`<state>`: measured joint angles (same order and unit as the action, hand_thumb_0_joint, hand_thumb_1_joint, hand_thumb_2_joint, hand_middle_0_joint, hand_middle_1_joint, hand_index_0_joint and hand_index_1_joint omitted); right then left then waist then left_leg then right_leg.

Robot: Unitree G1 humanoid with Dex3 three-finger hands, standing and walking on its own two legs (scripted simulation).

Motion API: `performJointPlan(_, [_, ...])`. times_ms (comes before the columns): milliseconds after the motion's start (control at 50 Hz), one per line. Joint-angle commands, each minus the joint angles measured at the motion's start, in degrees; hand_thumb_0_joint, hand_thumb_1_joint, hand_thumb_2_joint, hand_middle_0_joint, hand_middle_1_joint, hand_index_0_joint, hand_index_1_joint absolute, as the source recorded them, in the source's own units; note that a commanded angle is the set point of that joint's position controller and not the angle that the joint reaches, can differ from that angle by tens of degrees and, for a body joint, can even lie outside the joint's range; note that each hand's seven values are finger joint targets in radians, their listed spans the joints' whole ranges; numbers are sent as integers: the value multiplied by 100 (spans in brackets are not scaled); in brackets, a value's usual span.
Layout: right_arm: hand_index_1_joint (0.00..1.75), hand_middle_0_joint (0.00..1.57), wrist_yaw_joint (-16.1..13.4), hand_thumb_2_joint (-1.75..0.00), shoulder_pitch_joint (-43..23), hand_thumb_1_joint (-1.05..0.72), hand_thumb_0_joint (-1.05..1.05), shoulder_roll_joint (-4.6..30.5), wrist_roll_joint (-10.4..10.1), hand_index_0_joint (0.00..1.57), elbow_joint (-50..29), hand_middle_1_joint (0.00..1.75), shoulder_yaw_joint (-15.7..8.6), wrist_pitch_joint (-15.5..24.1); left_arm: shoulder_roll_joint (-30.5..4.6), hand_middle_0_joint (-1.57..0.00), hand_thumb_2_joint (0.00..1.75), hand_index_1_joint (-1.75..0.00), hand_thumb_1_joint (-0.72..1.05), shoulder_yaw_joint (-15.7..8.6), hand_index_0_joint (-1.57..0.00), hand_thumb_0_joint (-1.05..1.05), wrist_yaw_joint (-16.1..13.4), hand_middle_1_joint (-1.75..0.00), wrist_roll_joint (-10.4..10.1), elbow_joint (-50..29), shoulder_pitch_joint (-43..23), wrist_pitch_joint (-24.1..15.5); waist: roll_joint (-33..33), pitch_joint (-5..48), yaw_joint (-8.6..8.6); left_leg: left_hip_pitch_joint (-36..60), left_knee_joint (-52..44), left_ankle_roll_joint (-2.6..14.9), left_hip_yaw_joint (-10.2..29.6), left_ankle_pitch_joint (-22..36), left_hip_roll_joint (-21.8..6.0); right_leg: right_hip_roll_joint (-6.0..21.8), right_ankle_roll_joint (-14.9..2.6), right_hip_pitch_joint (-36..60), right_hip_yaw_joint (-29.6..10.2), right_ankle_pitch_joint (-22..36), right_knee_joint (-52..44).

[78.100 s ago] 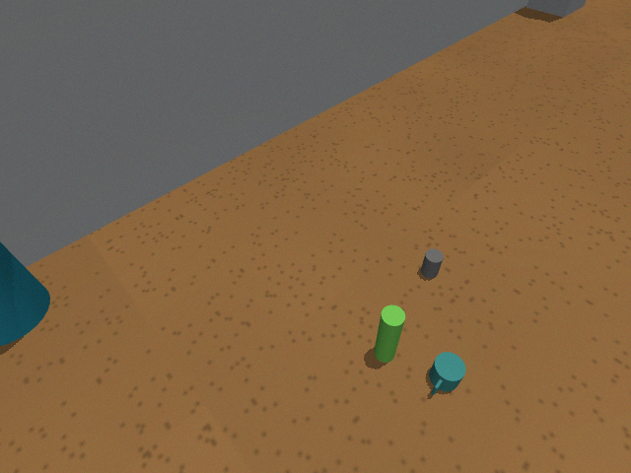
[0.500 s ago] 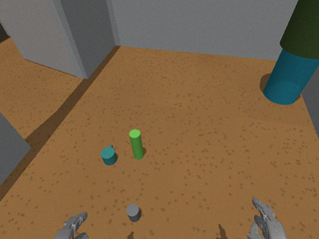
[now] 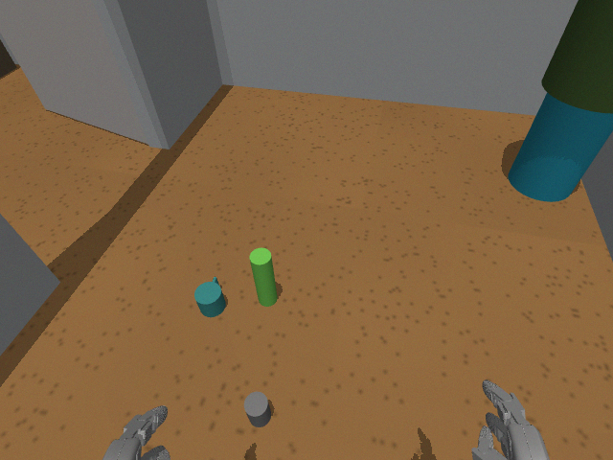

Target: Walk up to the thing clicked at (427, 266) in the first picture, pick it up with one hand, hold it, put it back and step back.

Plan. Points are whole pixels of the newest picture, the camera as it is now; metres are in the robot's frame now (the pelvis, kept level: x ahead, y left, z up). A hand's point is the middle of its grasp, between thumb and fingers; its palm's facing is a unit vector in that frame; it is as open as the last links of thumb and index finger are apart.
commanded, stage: home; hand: left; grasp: from above
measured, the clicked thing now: (258, 409) +0.42 +0.16 -0.67
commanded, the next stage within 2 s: stand in 0.70 s
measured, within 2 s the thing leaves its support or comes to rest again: neither
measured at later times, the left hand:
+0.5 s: hand out of the picture +0.16 +0.18 -0.05, palm faces +0.04 -0.98 -0.21, open 7.4 cm
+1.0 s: hand out of the picture +0.14 +0.22 -0.09, palm faces +0.02 -0.94 -0.33, open 7.4 cm
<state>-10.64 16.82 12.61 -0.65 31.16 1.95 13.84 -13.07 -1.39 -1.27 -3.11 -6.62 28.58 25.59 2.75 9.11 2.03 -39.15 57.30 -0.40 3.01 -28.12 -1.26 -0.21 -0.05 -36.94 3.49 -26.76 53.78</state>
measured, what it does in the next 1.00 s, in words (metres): stands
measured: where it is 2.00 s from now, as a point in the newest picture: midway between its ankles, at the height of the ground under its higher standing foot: outside the picture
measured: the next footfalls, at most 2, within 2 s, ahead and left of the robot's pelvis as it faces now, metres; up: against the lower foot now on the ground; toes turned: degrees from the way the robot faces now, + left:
none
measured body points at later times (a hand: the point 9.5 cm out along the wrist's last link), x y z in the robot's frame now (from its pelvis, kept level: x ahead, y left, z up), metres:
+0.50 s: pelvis +0.00 +0.00 +0.00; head +0.02 +0.00 +0.45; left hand +0.16 +0.23 -0.03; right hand +0.16 -0.24 -0.07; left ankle +0.00 +0.12 -0.68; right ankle +0.00 -0.12 -0.68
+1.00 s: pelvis -0.01 +0.00 +0.02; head +0.02 +0.00 +0.47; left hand +0.14 +0.27 -0.07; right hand +0.13 -0.27 -0.09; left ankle +0.00 +0.12 -0.68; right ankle +0.00 -0.12 -0.68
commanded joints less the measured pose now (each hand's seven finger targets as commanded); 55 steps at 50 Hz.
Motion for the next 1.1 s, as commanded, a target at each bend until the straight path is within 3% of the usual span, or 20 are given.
performJointPlan(0, [30, 20, -94, -90, -352, -90, 0, 695, 25, 20, -876, 30, -304, 351, -575, -20, 90, -30, 90, -330, -20, 0, -31, -30, 47, -1035, -58, -311, -14, 523, 7, 619, -894, 116, -39, 1537, 103, -122, -40, 384, -1, 1299, -805])
performJointPlan(100, [30, 20, -90, -90, -350, -90, 0, 684, 29, 20, -890, 30, -308, 322, -663, -20, 90, -30, 90, -426, -20, 0, -52, -30, 56, -1127, -172, -312, -7, 433, 1, 572, -899, 128, -56, 1388, 118, -113, -22, 364, -5, 1222, -869])
performJointPlan(140, [30, 20, -79, -90, -360, -90, 0, 685, 27, 20, -897, 30, -300, 321, -596, -20, 90, -30, 90, -350, -20, 0, -37, -30, 44, -1052, -134, -311, -87, 376, 6, 505, -922, 138, -35, 1295, 125, -110, -14, 354, 10, 1139, -892])
performJointPlan(220, [30, 20, -67, -90, -343, -90, 0, 712, 17, 20, -922, 30, -328, 285, -668, -20, 90, -30, 90, -391, -20, 0, -37, -30, 35, -1224, -126, -322, 68, 591, -3, 677, -906, 102, -18, 1618, 103, -127, -37, 418, 15, 1367, -804])
performJointPlan(260, [30, 20, -55, -90, -345, -90, 0, 694, 24, 20, -931, 30, -316, 291, -576, -20, 90, -30, 90, -310, -20, 0, -37, -30, 58, -1108, -55, -315, 23, 511, -1, 610, -917, 101, -8, 1578, 101, -123, -48, 395, 21, 1344, -786])
performJointPlan(400, [30, 20, -54, -90, -381, -90, 0, 692, 26, 20, -981, 30, -314, 289, -586, -20, 90, -30, 90, -378, -20, 0, -34, -30, 30, -1122, -134, -345, -33, 399, 4, 475, -918, 129, -26, 1209, 117, -118, -22, 321, 15, 1059, -867])
performJointPlan(480, [30, 20, -55, -90, -350, -90, 0, 703, 17, 20, -952, 30, -331, 271, -683, -20, 90, -30, 90, -416, -20, 0, -56, -30, 43, -1308, -138, -360, 14, 462, -6, 547, -908, 113, -39, 1289, 103, -129, -37, 316, 14, 1102, -821])
performJointPlan(540, [30, 20, -50, -90, -371, -90, 0, 708, 11, 20, -978, 30, -318, 270, -543, -20, 90, -30, 90, -304, -20, 0, -36, -30, 23, -1086, -17, -306, -2, 508, 32, 547, -875, 117, -32, 1414, 112, -121, -29, 336, 6, 1227, -814])
performJointPlan(560, [30, 20, -50, -90, -357, -90, 0, 734, 8, 20, -961, 30, -338, 261, -742, -20, 90, -30, 90, -452, -20, 0, -67, -30, 31, -1428, -233, -338, 58, 472, -14, 534, -916, 111, -23, 1315, 102, -126, -44, 311, 10, 1135, -811])
performJointPlan(620, [30, 20, -52, -90, -340, -90, 0, 685, 21, 20, -932, 30, -313, 248, -517, -20, 90, -30, 90, -280, -20, 0, -56, -30, 52, -991, 24, -303, -122, 446, 45, 486, -870, 130, -34, 1317, 115, -125, -28, 289, 14, 1147, -818])
performJointPlan(680, [30, 20, -55, -90, -373, -90, 0, 704, 1, 20, -999, 30, -332, 251, -620, -20, 90, -30, 90, -408, -20, 0, -56, -30, 18, -1192, -52, -292, -39, 572, 0, 530, -844, 126, -38, 1429, 113, -115, -26, 360, 7, 1259, -815])
performJointPlan(760, [30, 20, -55, -90, -345, -90, 0, 696, 16, 20, -980, 30, -326, 251, -602, -20, 90, -30, 90, -377, -20, 0, -51, -30, 27, -1181, -64, -324, -74, 576, 34, 565, -804, 131, -61, 1475, 117, -112, -11, 379, -9, 1311, -799])
performJointPlan(780, [30, 20, 286, -90, -758, -90, 0, 1335, 683, 20, 471, 30, -544, -335, -1054, -20, 90, -30, 90, -356, -20, 0, -264, -30, 710, 829, -1780, -1483, -325, -777, -441, 779, -1349, 412, 241, 2684, -137, 311, -150, 1354, -398, 1396, -1005])
performJointPlan(800, [30, 20, 462, -90, -832, -90, 0, 1342, 677, 20, 552, 30, -634, -579, -1139, -20, 90, -30, 90, -461, -20, 0, -230, -30, 727, 1831, -1177, -1860, -710, -264, -441, 1087, -1206, 452, -15, 2662, -38, 413, -379, 1553, -767, 1470, -1286])
performJointPlan(820, [30, 20, 565, -90, -730, -90, 0, 1286, 689, 20, 523, 30, -607, -685, -1208, -20, 90, -30, 90, -457, -20, 0, -209, -30, 771, 2116, -1176, -2051, -867, -157, -325, 1211, -1220, 460, -50, 2572, -17, 542, -487, 1597, -974, 1592, -1323])
performJointPlan(840, [30, 20, 642, -90, -622, -90, 0, 1271, 731, 20, 487, 30, -572, -764, -1118, -20, 90, -30, 90, -388, -20, 0, -162, -30, 739, 2258, -1362, -2151, -545, -287, -185, 1213, -1376, 448, 73, 2302, -8, 441, -448, 1377, -982, 1557, -1383])
performJointPlan(880, [30, 20, 827, -90, -610, -90, 0, 1149, 449, 20, 732, 30, -558, -811, -1193, -20, 90, -30, 90, -370, -20, 0, -118, -30, 692, 2713, -1526, -2309, -251, -58, -286, 1602, -1653, 451, 106, 2051, -16, 508, -323, 1807, -831, 1688, -1302])
performJointPlan(900, [30, 20, 881, -90, -751, -90, 0, 1183, 411, 20, 797, 30, -606, -841, -1173, -20, 90, -30, 90, -384, -20, 0, -111, -30, 659, 2939, -1475, -2321, -480, -142, -392, 1759, -1646, 426, 36, 2034, 5, 536, -313, 1699, -868, 1639, -1480])
performJointPlan(940, [30, 20, 935, -90, -826, -90, 0, 1142, 338, 20, 949, 30, -635, -904, -1160, -20, 90, -30, 90, -415, -20, 0, -119, -30, 616, 3415, -1633, -2373, -594, -128, -384, 1874, -1710, 369, 76, 1981, 26, 591, -290, 1740, -927, 1582, -1727])
performJointPlan(1080, [30, 20, 943, -90, -906, -90, 0, 1232, 380, 20, 1528, 30, -668, -1064, -1112, -20, 90, -30, 90, -390, -20, 0, -116, -30, 580, 4667, -1901, -2576, -156, -668, -359, 2074, -2630, 405, 446, 1540, -214, 484, -152, 2031, -672, 1161, -2236])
